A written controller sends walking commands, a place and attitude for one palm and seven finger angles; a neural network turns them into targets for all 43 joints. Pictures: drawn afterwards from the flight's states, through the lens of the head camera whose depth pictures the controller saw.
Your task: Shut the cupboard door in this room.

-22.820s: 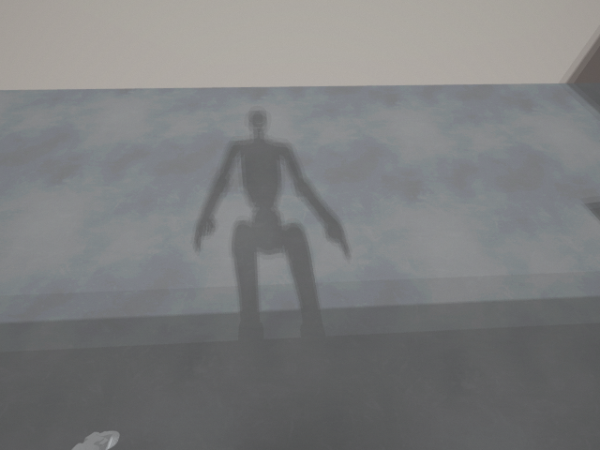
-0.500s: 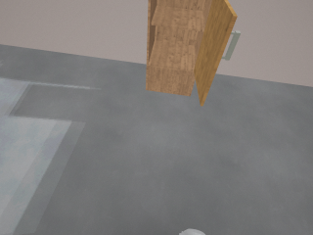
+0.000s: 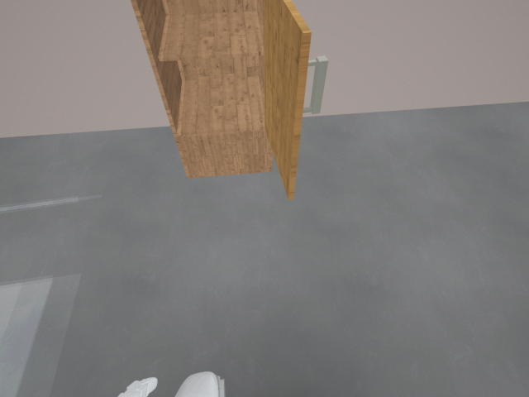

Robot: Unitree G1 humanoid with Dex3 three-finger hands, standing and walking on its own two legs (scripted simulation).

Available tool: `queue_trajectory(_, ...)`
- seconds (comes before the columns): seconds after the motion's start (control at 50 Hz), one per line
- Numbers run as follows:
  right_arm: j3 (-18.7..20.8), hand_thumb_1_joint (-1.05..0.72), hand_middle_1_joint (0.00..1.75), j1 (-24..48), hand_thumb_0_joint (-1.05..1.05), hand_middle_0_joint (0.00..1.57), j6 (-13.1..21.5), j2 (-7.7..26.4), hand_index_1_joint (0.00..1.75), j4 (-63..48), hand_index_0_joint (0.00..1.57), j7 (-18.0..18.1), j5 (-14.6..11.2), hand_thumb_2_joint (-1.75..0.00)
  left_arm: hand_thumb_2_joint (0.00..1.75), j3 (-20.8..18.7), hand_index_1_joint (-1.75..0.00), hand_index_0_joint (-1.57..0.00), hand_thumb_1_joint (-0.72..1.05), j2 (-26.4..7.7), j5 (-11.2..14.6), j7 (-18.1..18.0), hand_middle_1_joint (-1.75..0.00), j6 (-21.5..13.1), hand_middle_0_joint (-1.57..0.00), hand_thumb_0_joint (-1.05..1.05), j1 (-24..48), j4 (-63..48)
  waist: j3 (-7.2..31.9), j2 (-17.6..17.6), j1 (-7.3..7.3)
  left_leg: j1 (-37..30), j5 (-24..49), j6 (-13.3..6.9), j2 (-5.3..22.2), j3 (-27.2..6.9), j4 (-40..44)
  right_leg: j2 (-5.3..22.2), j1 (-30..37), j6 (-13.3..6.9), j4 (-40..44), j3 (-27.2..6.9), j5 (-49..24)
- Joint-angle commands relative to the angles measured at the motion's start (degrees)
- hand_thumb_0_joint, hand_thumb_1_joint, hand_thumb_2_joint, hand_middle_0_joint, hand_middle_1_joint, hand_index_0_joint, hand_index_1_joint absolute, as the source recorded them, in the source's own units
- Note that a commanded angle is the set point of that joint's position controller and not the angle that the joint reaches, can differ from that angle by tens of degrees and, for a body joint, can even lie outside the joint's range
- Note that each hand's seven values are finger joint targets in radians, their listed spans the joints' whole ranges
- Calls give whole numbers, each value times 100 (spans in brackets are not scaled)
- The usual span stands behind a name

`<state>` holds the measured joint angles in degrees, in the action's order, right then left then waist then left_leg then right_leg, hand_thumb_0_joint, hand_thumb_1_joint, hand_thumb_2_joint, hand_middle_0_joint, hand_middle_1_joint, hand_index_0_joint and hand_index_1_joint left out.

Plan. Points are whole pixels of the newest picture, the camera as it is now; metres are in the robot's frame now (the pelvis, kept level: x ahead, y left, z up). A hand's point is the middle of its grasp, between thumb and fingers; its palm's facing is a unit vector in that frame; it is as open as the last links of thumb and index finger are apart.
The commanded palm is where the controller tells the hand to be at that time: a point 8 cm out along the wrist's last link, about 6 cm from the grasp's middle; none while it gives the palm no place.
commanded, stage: stand and wait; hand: left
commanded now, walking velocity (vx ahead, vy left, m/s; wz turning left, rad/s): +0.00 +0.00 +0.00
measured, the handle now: (310, 87) +0.82 -0.11 -0.03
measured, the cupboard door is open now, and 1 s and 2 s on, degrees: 97 97 97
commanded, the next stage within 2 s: turn or walk to find it in 1.60 s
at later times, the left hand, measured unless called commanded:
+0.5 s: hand out of the picture +0.11 +0.21 -0.18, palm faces +0.02 -0.99 -0.17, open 7.4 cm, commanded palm none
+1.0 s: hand out of the picture +0.13 +0.16 -0.17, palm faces +0.02 -0.98 -0.17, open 7.3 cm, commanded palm none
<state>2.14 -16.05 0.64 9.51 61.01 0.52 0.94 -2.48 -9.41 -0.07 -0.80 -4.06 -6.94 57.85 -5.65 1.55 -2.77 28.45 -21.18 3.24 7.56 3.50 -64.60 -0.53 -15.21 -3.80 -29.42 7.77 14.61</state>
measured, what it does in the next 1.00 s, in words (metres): walks ahead: left foot, then right foot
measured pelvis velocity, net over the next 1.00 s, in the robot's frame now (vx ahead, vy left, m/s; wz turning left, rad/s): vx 0.14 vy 0.00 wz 0.00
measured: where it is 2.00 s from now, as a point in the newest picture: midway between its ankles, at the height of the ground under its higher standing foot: outside the picture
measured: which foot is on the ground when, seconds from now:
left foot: up 0.00-0.18, down 0.20-1.00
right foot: down 0.00-0.24, up 0.26-0.46, down 0.48-1.00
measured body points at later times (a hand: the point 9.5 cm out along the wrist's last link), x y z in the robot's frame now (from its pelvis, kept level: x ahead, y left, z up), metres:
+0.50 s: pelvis +0.12 +0.04 +0.00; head +0.13 +0.05 +0.45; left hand +0.11 +0.26 -0.16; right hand +0.19 -0.19 -0.15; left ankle +0.14 +0.13 -0.73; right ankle +0.09 -0.11 -0.74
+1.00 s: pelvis +0.14 +0.00 +0.01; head +0.15 +0.00 +0.46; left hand +0.13 +0.21 -0.15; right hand +0.11 -0.20 -0.16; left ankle +0.14 +0.13 -0.73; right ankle +0.09 -0.11 -0.73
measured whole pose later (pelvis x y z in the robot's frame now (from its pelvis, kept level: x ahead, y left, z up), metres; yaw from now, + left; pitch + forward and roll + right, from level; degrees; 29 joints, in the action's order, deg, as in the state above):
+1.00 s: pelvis +0.14 +0.00 +0.01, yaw +0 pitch -1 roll +1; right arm 0.2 -17.8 0.5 5.9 68.5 1.3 0.3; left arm 0.8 -6.6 -0.3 -2.5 -1.4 -17.4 66.3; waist -1.7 -0.3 -0.6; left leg 8.5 -12.5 0.9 2.8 7.1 -22.6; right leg 2.7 -3.8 0.6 -22.9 4.8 17.5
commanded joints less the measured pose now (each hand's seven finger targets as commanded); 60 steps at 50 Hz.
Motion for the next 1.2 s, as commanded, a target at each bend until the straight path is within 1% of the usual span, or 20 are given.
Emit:
queue_trajectory(0.0,-17,-90,30,-688,0,20,-8,97,30,-88,20,10,-4,-90,90,-51,-30,-20,90,-647,-50,-41,-30,11,-20,0,-270,-125,740,-873,-6,-437,540,49,-23,95,1066,1304,231,-503,1048,-562,-3709)
queue_trajectory(0.08,-34,-90,30,20,0,20,59,158,30,-231,20,-9,-14,-90,90,-50,-30,-20,90,-718,-71,-45,-30,88,-20,0,-490,51,441,-983,222,-723,789,-6,-174,162,2236,1341,393,-461,1014,-745,-3212)
queue_trajectory(0.14,-37,-90,30,32,0,20,110,288,30,-169,20,-8,14,-90,90,-38,-30,-20,90,-755,-40,-73,-30,150,-20,0,-609,198,436,-741,163,-1505,1617,-68,-255,154,3351,1174,423,-210,682,-699,-2656)
queue_trajectory(0.16,-16,-90,30,-171,0,20,165,457,30,-96,20,-15,14,-90,90,-22,-30,-20,90,-680,-52,-92,-30,175,-20,0,-733,253,575,-230,143,-1961,2896,-135,-67,-92,3638,997,334,-12,309,-639,-2111)
queue_trajectory(0.18,15,-90,30,-306,0,20,207,702,30,-60,20,1,39,-90,90,14,-30,-20,90,-509,-38,-122,-30,198,-20,0,-1043,282,785,448,191,-2502,4183,-375,438,-512,3694,721,103,215,-41,-495,-1165)
queue_trajectory(0.2,16,-90,30,-325,0,20,203,877,30,-16,20,55,27,-90,90,75,-30,-20,90,-364,-2,-135,-30,233,-20,0,-1238,338,1001,1130,230,-2714,4938,-769,985,-1023,3838,467,15,443,-327,-300,151)
queue_trajectory(0.22,14,-90,30,-247,0,20,169,939,30,13,20,104,3,-90,90,106,-30,-20,90,-394,26,-149,-30,285,-20,0,-1256,402,1133,1785,206,-2557,4884,-1076,1242,-1424,4340,387,118,572,-935,-286,1389)
queue_trajectory(0.24,-2,-90,30,-119,0,20,137,868,30,6,20,138,4,-90,90,106,-30,-20,90,-466,22,-133,-30,320,-20,0,-1100,418,912,1482,213,-2303,4482,-1206,1223,-1437,4620,413,-7,552,-1355,-509,1876)
queue_trajectory(0.26,-1,-90,30,75,0,20,130,854,30,-26,20,153,9,-90,90,117,-30,-20,90,-443,5,-103,-30,331,-20,0,-1027,427,664,1230,284,-2239,4242,-1258,1175,-1336,4629,535,-216,529,-1475,-594,1826)
queue_trajectory(0.32,30,-90,30,213,0,20,136,755,30,7,20,150,-2,-90,90,129,-30,-20,90,-323,-22,-79,-30,332,-20,0,-1054,544,875,620,283,-2404,3777,-1212,927,-959,4562,621,-188,542,-1093,-627,1445)
queue_trajectory(0.36,60,-90,30,302,0,20,130,729,30,42,20,144,-26,-90,90,149,-30,-20,90,-276,-41,-78,-30,337,-20,0,-1163,640,921,359,314,-2348,3309,-1102,774,-764,4566,612,21,563,-595,-543,1056)
queue_trajectory(0.4,88,-90,30,436,0,20,109,651,30,42,20,133,-51,-90,90,157,-30,-20,90,-223,-75,-102,-30,342,-20,0,-1430,760,913,162,407,-2060,2489,-869,559,-486,4470,615,419,586,204,-470,205)
queue_trajectory(0.44,54,-90,30,381,0,20,93,502,30,74,20,95,-85,-90,90,199,-30,-20,90,-318,-92,-116,-30,304,-20,0,-1399,792,674,-68,304,-1901,1612,-532,200,-332,4499,771,475,510,854,-709,-450)
queue_trajectory(0.46,42,-90,30,363,0,20,77,469,30,111,20,65,-86,-90,90,199,-30,-20,90,-387,-80,-124,-30,296,-20,0,-1365,784,537,70,299,-1799,1182,-464,139,-351,4634,870,472,482,923,-733,-421)
queue_trajectory(0.5,36,-90,30,370,0,20,49,423,30,151,20,63,-65,-90,90,216,-30,-20,90,-379,-92,-112,-30,288,-20,0,-1285,828,60,-455,266,-1821,994,-396,45,-267,4662,822,97,476,925,-748,-403)
queue_trajectory(0.52,27,-90,30,274,0,20,57,439,30,183,20,68,-69,-90,90,245,-30,-20,90,-343,-84,-114,-30,279,-20,0,-1315,833,58,-514,235,-1926,1209,-410,35,-232,4640,839,71,467,967,-773,-532)
queue_trajectory(0.7,-77,-90,30,-116,0,20,123,357,30,425,20,106,-69,-90,90,237,-30,-20,90,-363,-33,-176,-30,229,-20,0,-1543,845,380,-183,287,-2230,2277,-410,33,-106,4498,892,605,423,1006,-739,-1376)
queue_trajectory(0.94,-91,-90,30,-475,0,20,72,148,30,605,20,139,-66,-90,90,220,-30,-20,90,-227,-17,-221,-30,242,-20,0,-1614,821,46,-280,279,-2046,2013,-376,1,-82,4457,864,637,353,1105,-664,-1354)
queue_trajectory(1.08,-70,-90,30,-492,0,20,49,92,30,606,20,145,-61,-90,90,210,-30,-20,90,-178,-30,-233,-30,231,-20,0,-1709,798,41,-357,268,-2083,1965,-360,-2,-55,4355,854,598,341,1108,-666,-1508)
queue_trajectory(1.18,-71,-90,30,-452,0,20,35,76,30,591,20,150,-64,-90,90,210,-30,-20,90,-155,-35,-229,-30,234,-20,0,-1741,794,-48,-250,262,-2075,1853,-352,-7,-51,4345,845,507,334,1165,-687,-1349)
